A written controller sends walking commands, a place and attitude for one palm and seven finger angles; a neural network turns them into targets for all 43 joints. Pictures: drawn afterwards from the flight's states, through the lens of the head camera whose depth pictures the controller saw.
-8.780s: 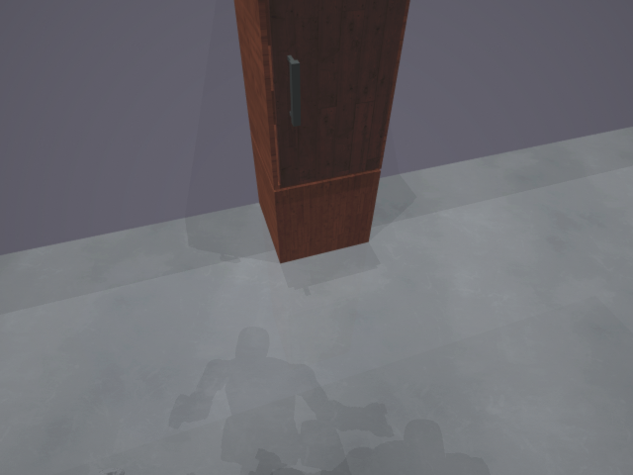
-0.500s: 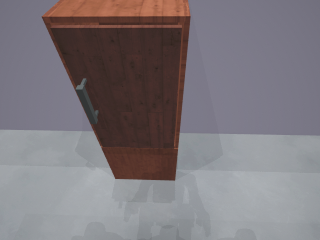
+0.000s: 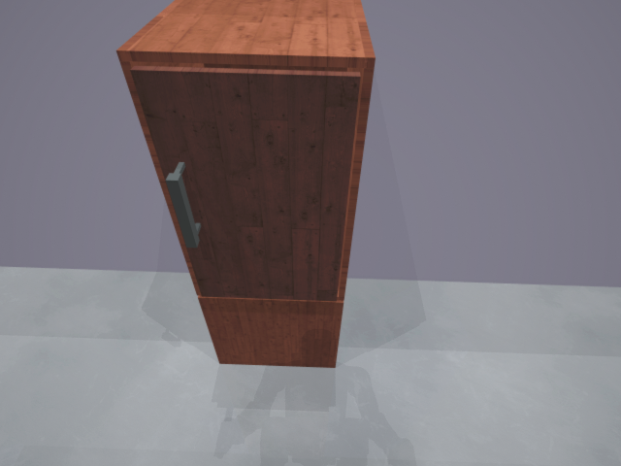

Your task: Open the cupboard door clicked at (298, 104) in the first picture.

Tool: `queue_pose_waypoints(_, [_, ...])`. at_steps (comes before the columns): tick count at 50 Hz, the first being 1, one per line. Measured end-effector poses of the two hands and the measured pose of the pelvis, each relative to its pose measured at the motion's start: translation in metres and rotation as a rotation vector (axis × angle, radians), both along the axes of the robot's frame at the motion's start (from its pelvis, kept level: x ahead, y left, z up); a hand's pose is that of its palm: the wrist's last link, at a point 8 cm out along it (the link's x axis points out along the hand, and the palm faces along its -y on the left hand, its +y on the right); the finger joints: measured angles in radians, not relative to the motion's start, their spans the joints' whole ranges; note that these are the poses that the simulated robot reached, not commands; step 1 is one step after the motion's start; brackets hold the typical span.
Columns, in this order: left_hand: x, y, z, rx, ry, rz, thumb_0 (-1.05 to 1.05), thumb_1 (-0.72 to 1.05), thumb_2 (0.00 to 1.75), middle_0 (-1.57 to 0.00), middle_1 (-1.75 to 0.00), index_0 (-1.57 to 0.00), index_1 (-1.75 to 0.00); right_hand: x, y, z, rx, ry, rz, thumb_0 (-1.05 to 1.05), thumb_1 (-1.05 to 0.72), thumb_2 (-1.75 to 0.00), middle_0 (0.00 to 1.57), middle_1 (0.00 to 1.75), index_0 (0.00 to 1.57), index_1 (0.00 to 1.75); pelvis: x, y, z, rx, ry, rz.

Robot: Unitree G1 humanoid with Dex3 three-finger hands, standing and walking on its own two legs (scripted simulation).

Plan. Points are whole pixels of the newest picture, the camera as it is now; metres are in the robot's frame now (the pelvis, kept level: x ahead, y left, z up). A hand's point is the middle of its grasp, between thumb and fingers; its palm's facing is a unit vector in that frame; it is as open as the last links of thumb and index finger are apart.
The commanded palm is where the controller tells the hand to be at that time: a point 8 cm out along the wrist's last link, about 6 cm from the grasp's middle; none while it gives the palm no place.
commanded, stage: look again from close up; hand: left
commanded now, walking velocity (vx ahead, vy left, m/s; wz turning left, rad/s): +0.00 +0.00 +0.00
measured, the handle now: (186, 206) +0.58 +0.28 +0.00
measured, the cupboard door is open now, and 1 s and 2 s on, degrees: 0 0 0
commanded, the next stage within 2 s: shuffle to correct the standing spot in 0.26 s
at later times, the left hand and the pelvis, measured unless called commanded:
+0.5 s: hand out of the picture +0.04 +0.24 -0.16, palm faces +0.01 -0.97 -0.26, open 7.4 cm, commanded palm none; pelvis +0.00 +0.03 +0.01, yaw +0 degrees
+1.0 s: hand out of the picture +0.05 +0.24 -0.19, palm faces +0.00 -0.99 -0.17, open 7.4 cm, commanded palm none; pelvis +0.03 +0.07 +0.00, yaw -3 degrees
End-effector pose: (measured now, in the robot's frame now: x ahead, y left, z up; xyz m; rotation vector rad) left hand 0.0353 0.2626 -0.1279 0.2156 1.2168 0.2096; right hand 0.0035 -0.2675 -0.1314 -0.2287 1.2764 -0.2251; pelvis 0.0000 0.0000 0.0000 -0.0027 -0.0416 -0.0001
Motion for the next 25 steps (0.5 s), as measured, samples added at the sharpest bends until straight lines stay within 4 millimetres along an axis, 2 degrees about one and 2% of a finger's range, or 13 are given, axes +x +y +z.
queue_pose_waypoints(6, [0.018, 0.023, 0.01, 0.025, -0.063, -0.024, 0.01, 0.91, 0.9, -0.2, -0.3, -0.2, -0.3, 0.018, -0.001, 0.01, -0.027, -0.048, 0.048, 0.01, -0.91, -0.9, 0.2, 0.3, 0.2, 0.3, -0.005, 0.011, 0.003, 0.005, -0.007, -0.001])
queue_pose_waypoints(11, [0.022, 0.033, 0.014, 0.033, -0.07, -0.039, 0.01, 0.91, 0.9, -0.2, -0.3, -0.2, -0.3, 0.034, 0.007, 0.014, -0.019, -0.077, 0.076, 0.01, -0.91, -0.9, 0.2, 0.3, 0.2, 0.3, -0.007, 0.017, 0.005, 0.007, -0.011, -0.002])
queue_pose_waypoints(18, [0.015, 0.033, 0.011, 0.019, -0.027, -0.045, 0.01, 0.91, 0.9, -0.2, -0.3, -0.2, -0.3, 0.046, 0.021, 0.013, 0.005, -0.08, 0.093, 0.01, -0.91, -0.9, 0.2, 0.3, 0.2, 0.3, -0.006, 0.024, 0.007, 0.007, -0.01, -0.005])
queue_pose_waypoints(25, [-0.001, 0.023, 0.001, -0.017, 0.038, -0.024, 0.01, 0.91, 0.9, -0.2, -0.3, -0.2, -0.3, 0.041, 0.036, 0.007, 0.027, -0.026, 0.085, 0.01, -0.91, -0.9, 0.2, 0.3, 0.2, 0.3, 0.001, 0.029, 0.007, 0.001, -0.002, -0.006])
